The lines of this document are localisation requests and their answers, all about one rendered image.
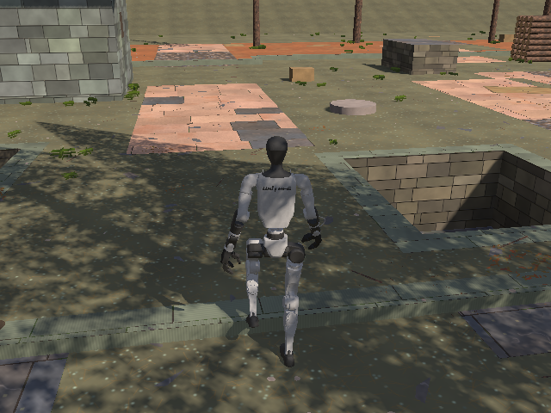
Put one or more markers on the robot left forearm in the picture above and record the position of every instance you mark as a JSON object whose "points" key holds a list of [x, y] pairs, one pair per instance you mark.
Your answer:
{"points": [[234, 233]]}

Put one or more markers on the robot right forearm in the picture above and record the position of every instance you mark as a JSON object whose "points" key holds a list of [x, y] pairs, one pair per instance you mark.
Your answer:
{"points": [[314, 224]]}

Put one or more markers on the left robot upper arm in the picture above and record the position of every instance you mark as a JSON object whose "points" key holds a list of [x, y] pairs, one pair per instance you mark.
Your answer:
{"points": [[244, 199]]}

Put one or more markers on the left robot hand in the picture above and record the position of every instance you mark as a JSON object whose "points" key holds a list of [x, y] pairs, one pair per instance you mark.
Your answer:
{"points": [[225, 260]]}

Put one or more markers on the humanoid robot head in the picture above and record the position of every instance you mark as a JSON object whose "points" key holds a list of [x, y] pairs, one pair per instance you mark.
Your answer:
{"points": [[276, 148]]}

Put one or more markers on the right robot upper arm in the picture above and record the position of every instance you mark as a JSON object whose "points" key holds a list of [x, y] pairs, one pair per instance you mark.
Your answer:
{"points": [[303, 182]]}

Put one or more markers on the right robot hand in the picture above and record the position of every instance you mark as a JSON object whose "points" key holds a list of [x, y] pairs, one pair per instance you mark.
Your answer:
{"points": [[308, 237]]}

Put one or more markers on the left robot foot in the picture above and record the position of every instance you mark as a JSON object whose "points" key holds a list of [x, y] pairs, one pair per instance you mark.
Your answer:
{"points": [[252, 321]]}

